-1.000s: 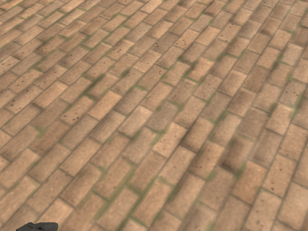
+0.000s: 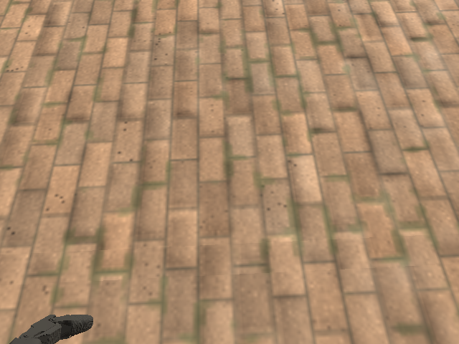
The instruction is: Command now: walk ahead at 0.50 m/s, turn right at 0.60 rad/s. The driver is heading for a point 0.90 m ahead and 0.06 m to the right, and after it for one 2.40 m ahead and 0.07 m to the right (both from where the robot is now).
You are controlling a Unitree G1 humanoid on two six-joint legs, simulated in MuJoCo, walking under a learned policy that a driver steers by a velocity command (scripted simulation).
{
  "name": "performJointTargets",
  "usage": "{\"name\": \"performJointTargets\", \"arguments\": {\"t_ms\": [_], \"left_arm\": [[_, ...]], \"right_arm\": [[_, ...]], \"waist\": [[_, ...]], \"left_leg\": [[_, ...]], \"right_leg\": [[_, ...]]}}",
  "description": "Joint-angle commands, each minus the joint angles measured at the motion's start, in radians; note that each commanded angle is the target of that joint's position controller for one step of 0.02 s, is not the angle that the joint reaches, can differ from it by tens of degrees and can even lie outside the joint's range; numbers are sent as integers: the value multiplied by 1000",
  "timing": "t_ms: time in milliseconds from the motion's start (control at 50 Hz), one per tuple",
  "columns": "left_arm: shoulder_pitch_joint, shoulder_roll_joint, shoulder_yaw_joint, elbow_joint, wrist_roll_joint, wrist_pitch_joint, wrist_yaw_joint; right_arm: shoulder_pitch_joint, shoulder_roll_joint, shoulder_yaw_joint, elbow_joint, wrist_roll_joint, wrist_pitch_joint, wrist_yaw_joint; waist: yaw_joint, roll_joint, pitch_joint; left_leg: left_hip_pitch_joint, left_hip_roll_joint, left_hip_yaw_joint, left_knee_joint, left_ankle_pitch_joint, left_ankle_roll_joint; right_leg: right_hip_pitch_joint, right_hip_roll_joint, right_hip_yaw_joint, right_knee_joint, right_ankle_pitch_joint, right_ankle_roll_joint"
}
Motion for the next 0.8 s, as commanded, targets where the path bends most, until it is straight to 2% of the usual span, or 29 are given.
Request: {"name": "performJointTargets", "arguments": {"t_ms": [20,40,60,80,120,180,240,280,320,380,400,420,440,460,480,500,520,540,560,580,600,640,700,760,800], "left_arm": [[307,190,63,-2,7,-31,8],[251,169,55,-2,7,-38,9],[189,141,45,-10,9,-38,11],[153,126,38,-23,23,-40,17],[132,121,34,-16,24,-43,26],[167,137,34,22,22,-47,44],[213,143,33,58,18,-46,50],[258,155,34,87,14,-48,48],[285,155,34,110,8,-46,46],[299,156,37,137,10,-35,50],[293,158,38,141,11,-30,50],[274,156,37,140,11,-25,50],[272,132,26,136,20,-22,50],[316,83,6,117,39,-23,52],[436,14,-13,121,13,-38,50],[372,107,2,128,-1,-46,47],[259,145,14,102,-12,-50,45],[192,136,10,86,0,-54,47],[167,122,12,80,14,-57,46],[183,107,13,84,17,-56,44],[203,89,10,93,16,-51,43],[206,61,4,97,20,-43,44],[110,40,-6,66,29,-44,44],[16,18,-16,49,25,-56,33],[-51,13,-20,34,19,-64,23]], "right_arm": [[-121,-145,-11,-171,33,-77,17],[-125,-129,-5,-168,20,-86,12],[-122,-129,-8,-158,-7,-87,6],[-102,-133,-12,-152,-16,-78,7],[-77,-112,-9,-140,-24,-58,11],[-141,-62,11,-151,-28,-43,13],[-253,-31,26,-170,-20,-47,23],[-310,-39,26,-184,-8,-53,30],[-342,-57,21,-198,-4,-58,37],[-321,-81,9,-202,-7,-63,45],[-293,-88,5,-197,-7,-64,45],[-221,-104,-6,-178,-10,-65,41],[-94,-138,-24,-147,-15,-67,35],[58,-201,-38,-134,-26,-66,31],[130,-235,-51,-95,-22,-56,41],[128,-143,-27,-97,4,-54,44],[56,-111,-16,-105,4,-50,39],[0,-103,-11,-115,-9,-45,36],[-31,-88,-6,-115,-18,-45,35],[-45,-73,1,-115,-27,-49,33],[-48,-65,3,-112,-25,-51,32],[-35,-74,1,-97,-12,-58,30],[-9,-108,-8,-74,-8,-52,21],[23,-119,-8,-54,-1,-41,13],[63,-128,-10,-33,3,-36,10]], "waist": [[176,-101,-291],[128,-23,-215],[89,-5,-163],[55,-33,-148],[31,-34,-134],[51,-33,-92],[105,-53,-65],[134,-55,-45],[142,-60,-26],[119,-82,-21],[102,-93,-30],[57,-90,-69],[-2,-66,-171],[-39,55,-337],[-3,347,-438],[-36,226,-367],[-39,135,-225],[-19,58,-148],[4,45,-98],[29,72,-99],[41,93,-105],[50,97,-99],[29,70,-66],[-3,72,-49],[-30,69,-34]], "left_leg": [[-741,-36,-206,458,42,42],[-693,5,-206,370,126,46],[-630,31,-205,286,169,35],[-563,47,-213,251,203,26],[-514,47,-189,185,231,-6],[-503,39,-159,8,383,-44],[-427,2,-142,-219,607,-43],[-405,-16,-144,-290,666,-31],[-438,-17,-161,-341,641,-5],[-447,-23,-167,-381,527,44],[-411,-34,-152,-390,480,60],[-306,-60,-121,-418,465,84],[-111,-46,-123,-407,505,118],[202,131,-334,-361,525,201],[459,299,-797,-519,241,332],[435,295,-869,-597,24,305],[310,271,-726,-614,39,268],[183,231,-619,-630,153,253],[91,198,-546,-651,268,254],[41,170,-493,-671,352,248],[20,150,-450,-690,406,251],[-8,144,-386,-717,501,268],[-5,135,-313,-753,581,269],[-10,95,-229,-759,602,235],[-1,98,-212,-758,585,229]], "right_leg": [[813,-327,707,-361,-198,-251],[673,-285,596,-357,-85,-220],[550,-246,506,-365,34,-199],[466,-222,459,-384,119,-196],[378,-206,398,-411,233,-203],[296,-166,284,-434,301,-181],[258,-122,217,-433,196,-128],[276,-146,239,-438,123,-122],[349,-183,273,-407,110,-118],[463,-238,316,-347,192,-96],[484,-240,318,-315,265,-85],[487,-212,295,-232,415,-66],[446,-155,249,-64,494,-38],[246,-69,199,239,266,8],[-83,79,153,548,-361,78],[-204,32,234,647,-395,75],[-253,-18,196,651,-307,71],[-233,-62,153,611,-228,72],[-210,-94,142,550,-173,75],[-156,-119,141,512,-135,78],[-125,-125,133,482,-122,85],[-126,-134,111,421,-108,101],[-178,-145,95,257,23,125],[-132,-124,69,63,193,127],[-98,-103,50,-25,258,125]]}}
Next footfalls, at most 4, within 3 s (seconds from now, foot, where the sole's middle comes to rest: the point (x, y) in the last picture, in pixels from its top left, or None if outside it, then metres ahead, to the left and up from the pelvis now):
0.44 left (196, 333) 0.46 0.11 -0.75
0.98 right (284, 242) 0.71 -0.16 -0.75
1.50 left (219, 162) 1.04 0.03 -0.75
2.00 right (287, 108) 1.29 -0.25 -0.75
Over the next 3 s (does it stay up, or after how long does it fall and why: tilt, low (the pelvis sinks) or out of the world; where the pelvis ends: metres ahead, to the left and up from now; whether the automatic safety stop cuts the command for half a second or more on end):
stays up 1.26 -0.12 0.02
